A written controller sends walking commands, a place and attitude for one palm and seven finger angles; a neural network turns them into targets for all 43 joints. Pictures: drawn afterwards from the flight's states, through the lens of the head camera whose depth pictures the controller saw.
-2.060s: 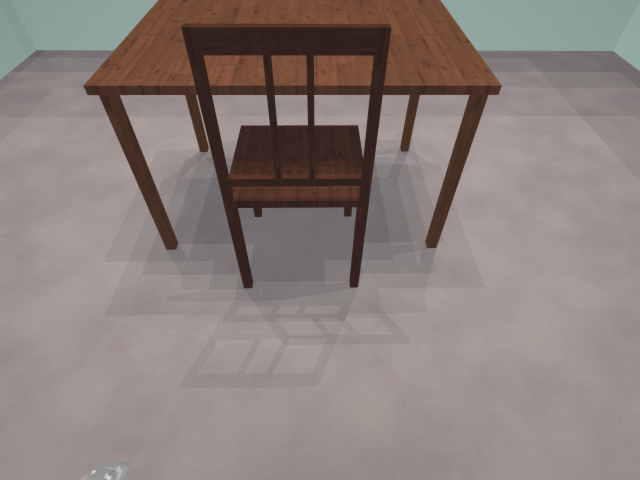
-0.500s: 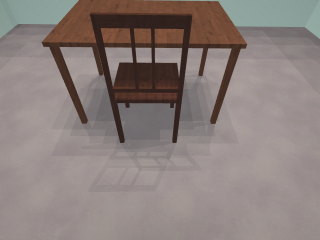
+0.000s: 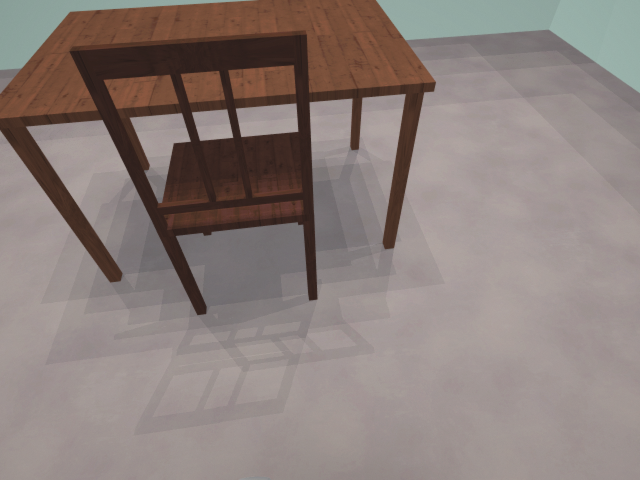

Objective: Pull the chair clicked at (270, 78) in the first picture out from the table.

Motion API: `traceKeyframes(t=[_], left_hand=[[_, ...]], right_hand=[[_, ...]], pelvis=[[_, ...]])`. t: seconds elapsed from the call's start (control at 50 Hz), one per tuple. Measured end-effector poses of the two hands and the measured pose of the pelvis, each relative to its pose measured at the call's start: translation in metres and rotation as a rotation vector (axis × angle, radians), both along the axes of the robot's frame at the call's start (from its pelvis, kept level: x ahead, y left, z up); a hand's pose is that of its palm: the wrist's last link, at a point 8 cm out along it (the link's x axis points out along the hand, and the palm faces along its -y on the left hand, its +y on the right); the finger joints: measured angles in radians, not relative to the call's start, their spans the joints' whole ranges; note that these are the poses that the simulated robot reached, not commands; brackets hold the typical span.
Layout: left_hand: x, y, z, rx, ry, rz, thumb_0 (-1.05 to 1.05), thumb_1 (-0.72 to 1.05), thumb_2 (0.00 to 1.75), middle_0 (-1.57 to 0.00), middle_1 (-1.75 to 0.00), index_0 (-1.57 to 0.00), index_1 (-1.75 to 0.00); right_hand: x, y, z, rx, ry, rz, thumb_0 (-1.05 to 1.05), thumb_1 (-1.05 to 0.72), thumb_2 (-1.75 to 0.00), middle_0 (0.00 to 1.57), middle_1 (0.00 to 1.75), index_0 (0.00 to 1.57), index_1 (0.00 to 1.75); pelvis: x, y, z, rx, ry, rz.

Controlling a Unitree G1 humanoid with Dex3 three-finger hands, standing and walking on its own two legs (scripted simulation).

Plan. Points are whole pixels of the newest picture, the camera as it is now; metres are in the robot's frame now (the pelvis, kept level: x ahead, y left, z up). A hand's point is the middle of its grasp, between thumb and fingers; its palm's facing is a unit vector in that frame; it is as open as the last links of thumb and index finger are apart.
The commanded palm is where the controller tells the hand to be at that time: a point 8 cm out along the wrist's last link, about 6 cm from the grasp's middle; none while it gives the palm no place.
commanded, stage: turn to face it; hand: left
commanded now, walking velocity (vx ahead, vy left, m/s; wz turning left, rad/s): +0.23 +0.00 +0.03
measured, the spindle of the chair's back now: (196, 144) +0.80 +0.37 -0.05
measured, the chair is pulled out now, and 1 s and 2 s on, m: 0.00 0.00 0.00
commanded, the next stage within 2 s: take the last steps up to it in 0.66 s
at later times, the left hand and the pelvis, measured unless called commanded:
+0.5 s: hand out of the picture +0.13 +0.23 -0.19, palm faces +0.14 -0.98 -0.15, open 7.4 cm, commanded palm none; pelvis +0.13 +0.07 -0.01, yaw +3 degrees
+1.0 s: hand out of the picture +0.10 +0.26 -0.16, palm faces +0.21 -0.95 -0.22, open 7.4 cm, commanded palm none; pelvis +0.14 +0.07 +0.01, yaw +10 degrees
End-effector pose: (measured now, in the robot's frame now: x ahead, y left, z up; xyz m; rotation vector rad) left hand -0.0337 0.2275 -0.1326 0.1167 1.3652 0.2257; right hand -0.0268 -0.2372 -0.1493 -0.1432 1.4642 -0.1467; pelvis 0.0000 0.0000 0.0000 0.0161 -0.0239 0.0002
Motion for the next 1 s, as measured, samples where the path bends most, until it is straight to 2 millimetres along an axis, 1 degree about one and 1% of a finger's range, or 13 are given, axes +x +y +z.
traceKeyframes(t=[0.1,0.2,0.3,0.34,0.38,0.44,0.52,0.58,0.64,0.72,0.84,0.92,1.0], left_hand=[[0.008,-0.015,0.007,-0.037,0.087,-0.033,0.0,0.91,0.9,-0.2,-0.3,-0.2,-0.3],[0.027,-0.016,0.001,-0.063,0.123,-0.022,0.0,0.9,0.9,-0.2,-0.3,-0.2,-0.3],[0.056,-0.003,-0.018,-0.08,0.121,0.028,0.0,0.9,0.9,-0.2,-0.3,-0.2,-0.3],[0.07,0.008,-0.031,-0.087,0.121,0.044,0.0,0.9,0.9,-0.2,-0.3,-0.2,-0.3],[0.088,0.019,-0.039,-0.086,0.106,0.054,0.0,0.9,0.9,-0.2,-0.3,-0.2,-0.3],[0.119,0.036,-0.037,-0.074,0.047,0.045,0.0,0.91,0.9,-0.2,-0.3,-0.2,-0.3],[0.159,0.057,-0.027,-0.06,-0.047,0.039,0.0,0.91,0.9,-0.2,-0.3,-0.2,-0.3],[0.176,0.07,-0.02,-0.046,-0.092,0.039,0.0,0.91,0.9,-0.2,-0.3,-0.2,-0.3],[0.183,0.081,-0.016,-0.031,-0.106,0.044,0.0,0.91,0.9,-0.2,-0.3,-0.2,-0.3],[0.181,0.091,-0.012,-0.012,-0.097,0.06,0.0,0.91,0.9,-0.2,-0.3,-0.2,-0.3],[0.162,0.097,-0.007,0.016,-0.058,0.09,0.0,0.91,0.9,-0.2,-0.3,-0.2,-0.3],[0.144,0.091,-0.002,0.018,-0.027,0.104,0.0,0.91,0.9,-0.2,-0.3,-0.2,-0.3],[0.121,0.075,0.001,0.007,0.012,0.124,0.0,0.91,0.9,-0.2,-0.3,-0.2,-0.3]], right_hand=[[0.073,0.003,0.012,-0.002,-0.15,-0.032,0.01,-0.91,-0.9,0.2,0.3,0.2,0.3],[0.14,0.02,0.014,0.008,-0.239,-0.016,0.01,-0.91,-0.9,0.2,0.3,0.2,0.3],[0.198,0.05,0.01,0.008,-0.265,0.051,0.01,-0.91,-0.9,0.2,0.3,0.2,0.3],[0.215,0.061,0.004,-0.004,-0.281,0.071,0.01,-0.91,-0.9,0.2,0.3,0.2,0.3],[0.225,0.067,0.005,-0.024,-0.297,0.069,0.0,-0.93,-0.9,0.2,0.3,0.2,0.3],[0.23,0.071,0.013,-0.05,-0.291,0.076,-0.01,-0.94,-0.9,0.2,0.3,0.2,0.3],[0.226,0.076,0.023,-0.069,-0.25,0.095,-0.01,-0.94,-0.9,0.2,0.3,0.2,0.3],[0.221,0.08,0.027,-0.069,-0.224,0.097,0.0,-0.93,-0.9,0.2,0.3,0.2,0.3],[0.215,0.084,0.028,-0.064,-0.206,0.092,0.0,-0.92,-0.9,0.2,0.3,0.2,0.3],[0.207,0.089,0.028,-0.055,-0.181,0.083,0.0,-0.92,-0.9,0.2,0.3,0.2,0.3],[0.193,0.089,0.024,-0.041,-0.134,0.086,0.01,-0.91,-0.9,0.2,0.3,0.2,0.3],[0.185,0.086,0.021,-0.031,-0.112,0.09,0.01,-0.91,-0.9,0.2,0.3,0.2,0.3],[0.182,0.079,0.017,-0.018,-0.098,0.092,0.01,-0.91,-0.9,0.2,0.3,0.2,0.3]], pelvis=[[0.029,0.002,0.009,-0.002,0.01,-0.031],[0.061,0.013,0.007,-0.023,0.007,-0.021],[0.098,0.03,-0.005,-0.043,-0.006,0.019],[0.113,0.04,-0.014,-0.057,-0.013,0.033],[0.12,0.047,-0.018,-0.046,-0.018,0.038],[0.125,0.057,-0.013,-0.036,-0.026,0.04],[0.128,0.067,-0.003,-0.041,-0.016,0.061],[0.129,0.073,0.001,-0.048,-0.005,0.078],[0.131,0.077,0.004,-0.053,0.002,0.096],[0.133,0.079,0.006,-0.056,0.011,0.12],[0.133,0.078,0.008,-0.052,0.021,0.154],[0.135,0.075,0.009,-0.047,0.026,0.169],[0.137,0.07,0.01,-0.035,0.025,0.167]])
